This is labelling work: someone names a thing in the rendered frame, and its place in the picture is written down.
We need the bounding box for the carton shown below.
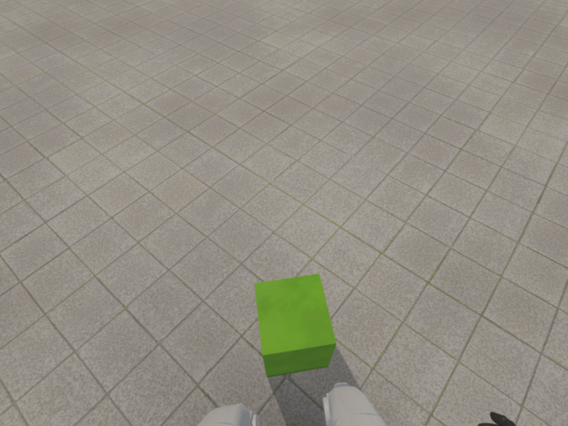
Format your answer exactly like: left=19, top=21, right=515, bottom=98
left=255, top=274, right=336, bottom=377

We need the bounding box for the robot left thigh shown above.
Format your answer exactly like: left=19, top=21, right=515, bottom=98
left=197, top=405, right=259, bottom=426

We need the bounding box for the robot right thigh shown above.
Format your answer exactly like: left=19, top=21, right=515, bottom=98
left=322, top=386, right=387, bottom=426

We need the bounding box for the robot thigh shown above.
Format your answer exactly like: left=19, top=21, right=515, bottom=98
left=322, top=386, right=387, bottom=426
left=197, top=405, right=259, bottom=426

